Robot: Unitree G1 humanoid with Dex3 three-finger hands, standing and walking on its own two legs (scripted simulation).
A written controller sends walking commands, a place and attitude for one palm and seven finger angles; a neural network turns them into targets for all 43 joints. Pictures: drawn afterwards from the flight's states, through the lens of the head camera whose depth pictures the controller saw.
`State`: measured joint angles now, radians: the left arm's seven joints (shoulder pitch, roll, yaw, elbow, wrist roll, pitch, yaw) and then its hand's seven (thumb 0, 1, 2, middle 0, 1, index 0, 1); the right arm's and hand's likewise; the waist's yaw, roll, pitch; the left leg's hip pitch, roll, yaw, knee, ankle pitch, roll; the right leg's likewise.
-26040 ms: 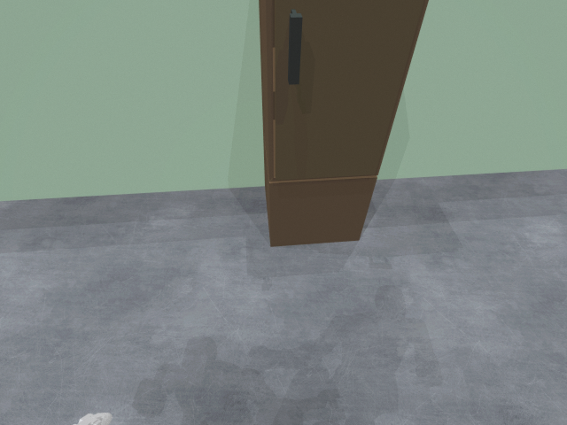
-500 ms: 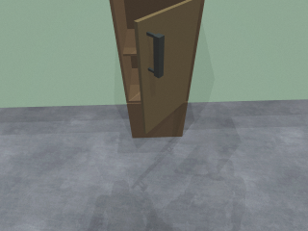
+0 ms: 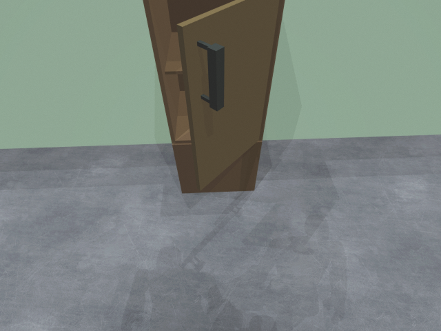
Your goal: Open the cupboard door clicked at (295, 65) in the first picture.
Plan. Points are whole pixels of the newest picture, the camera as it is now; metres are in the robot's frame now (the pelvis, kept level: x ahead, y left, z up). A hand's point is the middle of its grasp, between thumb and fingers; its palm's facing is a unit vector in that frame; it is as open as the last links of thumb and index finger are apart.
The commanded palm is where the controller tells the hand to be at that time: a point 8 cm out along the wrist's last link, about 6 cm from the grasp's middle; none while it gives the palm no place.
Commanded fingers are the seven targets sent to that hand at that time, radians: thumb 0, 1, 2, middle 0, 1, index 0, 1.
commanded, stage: look to check the result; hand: left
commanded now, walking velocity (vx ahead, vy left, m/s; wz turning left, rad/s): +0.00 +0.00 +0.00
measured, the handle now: (209, 76) +0.65 +0.06 +0.12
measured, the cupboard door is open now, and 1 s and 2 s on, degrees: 45 45 45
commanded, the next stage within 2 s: walk to a spot facing it in 0.28 s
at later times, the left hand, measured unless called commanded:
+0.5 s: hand out of the picture +0.04 +0.20 -0.17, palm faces +0.01 -0.96 -0.27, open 7.4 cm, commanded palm none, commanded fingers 0.00 0.90 0.90 -0.20 -0.30 -0.20 -0.30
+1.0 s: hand out of the picture +0.11 +0.17 -0.17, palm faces -0.23 -0.93 -0.28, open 7.4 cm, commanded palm none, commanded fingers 0.00 0.90 0.90 -0.20 -0.30 -0.20 -0.30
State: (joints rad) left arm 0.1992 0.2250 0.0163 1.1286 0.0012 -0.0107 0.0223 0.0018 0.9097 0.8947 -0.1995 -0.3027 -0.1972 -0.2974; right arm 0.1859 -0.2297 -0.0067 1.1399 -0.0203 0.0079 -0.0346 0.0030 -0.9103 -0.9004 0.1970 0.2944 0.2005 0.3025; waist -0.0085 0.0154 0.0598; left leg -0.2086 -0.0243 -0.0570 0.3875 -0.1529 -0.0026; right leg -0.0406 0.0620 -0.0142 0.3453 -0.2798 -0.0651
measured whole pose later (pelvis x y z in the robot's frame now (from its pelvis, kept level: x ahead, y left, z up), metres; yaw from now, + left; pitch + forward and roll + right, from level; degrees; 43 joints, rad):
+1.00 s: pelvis -0.02 -0.01 -0.02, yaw -16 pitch +0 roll +1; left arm 0.18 0.22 0.08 0.95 0.02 0.05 -0.02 0.00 0.91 0.90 -0.20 -0.30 -0.19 -0.30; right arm 0.23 -0.20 -0.05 0.99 -0.03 0.03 -0.04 0.00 -0.91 -0.90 0.20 0.29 0.20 0.30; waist 0.01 0.04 0.11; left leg -0.30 0.13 0.18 0.60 -0.28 -0.04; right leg -0.30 -0.01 -0.04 0.65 -0.37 -0.02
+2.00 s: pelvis +0.00 -0.07 +0.00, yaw -49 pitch +2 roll +1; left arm 0.26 0.20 0.07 0.96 0.03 0.00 -0.02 0.00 0.91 0.89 -0.20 -0.30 -0.20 -0.30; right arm 0.19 -0.22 -0.07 0.91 -0.02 0.02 0.00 0.01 -0.91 -0.90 0.20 0.29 0.20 0.30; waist 0.03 -0.02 0.06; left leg -0.41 0.04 0.04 0.76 -0.41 -0.06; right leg -0.22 0.07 0.10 0.45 -0.25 -0.06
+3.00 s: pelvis +0.18 -0.46 -0.01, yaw -72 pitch +0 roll +0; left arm 0.29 0.20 0.07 1.11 0.02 -0.02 -0.03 0.00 0.92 0.90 -0.20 -0.30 -0.19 -0.30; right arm 0.17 -0.15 -0.04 0.97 -0.05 -0.09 -0.01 0.00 -0.92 -0.90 0.20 0.29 0.20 0.30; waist 0.02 -0.04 0.05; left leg -0.28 0.06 0.18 0.54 -0.26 0.01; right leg -0.41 -0.02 -0.03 1.19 -0.37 -0.03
